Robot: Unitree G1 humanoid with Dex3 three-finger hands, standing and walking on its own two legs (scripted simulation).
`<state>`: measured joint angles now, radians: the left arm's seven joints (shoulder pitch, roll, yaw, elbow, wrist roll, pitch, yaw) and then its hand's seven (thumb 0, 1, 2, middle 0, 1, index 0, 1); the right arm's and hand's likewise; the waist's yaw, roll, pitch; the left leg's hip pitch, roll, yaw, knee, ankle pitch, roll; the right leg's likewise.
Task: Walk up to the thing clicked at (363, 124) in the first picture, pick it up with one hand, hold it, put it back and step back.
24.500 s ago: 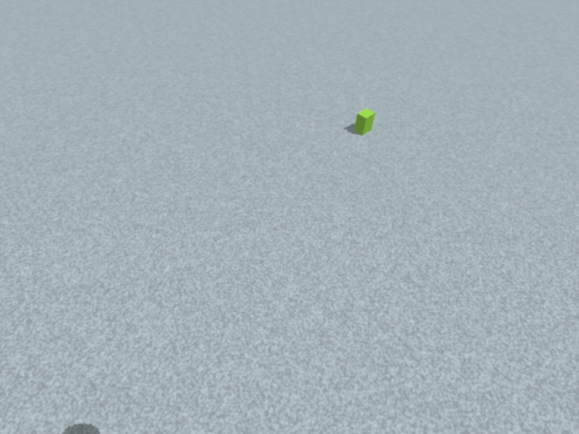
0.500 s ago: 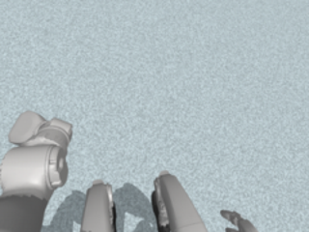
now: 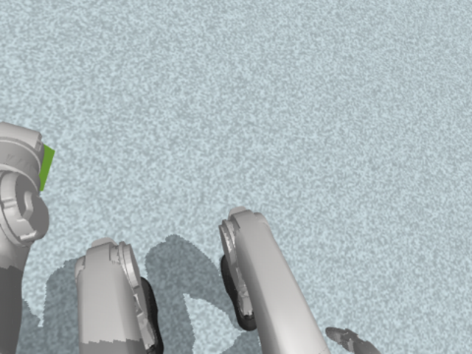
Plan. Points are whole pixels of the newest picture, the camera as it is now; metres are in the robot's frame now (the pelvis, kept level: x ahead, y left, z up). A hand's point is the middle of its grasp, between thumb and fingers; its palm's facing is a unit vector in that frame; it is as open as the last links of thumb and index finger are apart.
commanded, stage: crouch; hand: left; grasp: from above
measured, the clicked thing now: (14, 160) +0.49 +0.29 -0.18
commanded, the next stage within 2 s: lower in 0.80 s
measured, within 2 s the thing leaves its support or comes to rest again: rests again in 1.96 s
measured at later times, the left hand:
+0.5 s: hand (31, 158) +0.49 +0.27 -0.20, palm faces -0.09 -0.41 -0.91, open 9.4 cm
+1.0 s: hand (34, 158) +0.50 +0.28 -0.23, palm faces -0.10 -0.42 -0.90, open 9.4 cm
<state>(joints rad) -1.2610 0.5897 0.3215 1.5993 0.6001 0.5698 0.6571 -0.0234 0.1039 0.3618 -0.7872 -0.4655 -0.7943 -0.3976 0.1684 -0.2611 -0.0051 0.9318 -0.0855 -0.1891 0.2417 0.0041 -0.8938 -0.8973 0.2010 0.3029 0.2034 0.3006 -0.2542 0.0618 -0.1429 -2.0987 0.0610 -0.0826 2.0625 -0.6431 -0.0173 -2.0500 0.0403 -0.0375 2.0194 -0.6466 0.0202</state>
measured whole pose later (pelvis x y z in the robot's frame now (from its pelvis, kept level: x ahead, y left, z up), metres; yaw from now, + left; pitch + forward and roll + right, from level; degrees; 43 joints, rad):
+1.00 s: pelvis +0.00 +0.00 -0.09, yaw -4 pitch +36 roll -7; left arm -1.37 0.79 0.40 1.71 0.72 0.55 0.65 -0.02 0.08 0.39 -0.77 -0.51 -0.78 -0.45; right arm 0.20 -0.34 0.09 0.86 -0.15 -0.21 0.34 0.00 -0.91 -0.90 0.20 0.30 0.20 0.30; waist -0.33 0.03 0.01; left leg -2.33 0.06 -0.16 2.37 -0.68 -0.03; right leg -2.26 0.06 -0.09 2.30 -0.67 0.02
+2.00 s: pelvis +0.00 +0.00 -0.10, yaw -7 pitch +32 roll -11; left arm -1.38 0.94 0.37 1.77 0.66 0.47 0.75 -0.02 0.07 0.40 -0.77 -0.53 -0.78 -0.47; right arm 0.15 -0.37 0.23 0.79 -0.20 -0.25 0.40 0.00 -0.91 -0.90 0.20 0.30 0.20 0.30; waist -0.42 -0.07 0.18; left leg -2.33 0.04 -0.23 2.43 -0.69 -0.03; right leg -2.23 0.06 -0.15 2.31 -0.66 0.03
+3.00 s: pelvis -0.01 +0.01 -0.10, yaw -9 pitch +30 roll -14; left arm -1.36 1.03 0.32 1.80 0.63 0.42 0.76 -0.01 -0.03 0.66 -0.55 -0.67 -0.54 -0.67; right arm 0.16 -0.37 0.33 0.73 -0.20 -0.29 0.38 0.00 -0.91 -0.90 0.20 0.30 0.20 0.30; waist -0.46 -0.10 0.22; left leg -2.31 0.05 -0.27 2.44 -0.68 -0.02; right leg -2.19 0.08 -0.18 2.27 -0.63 0.05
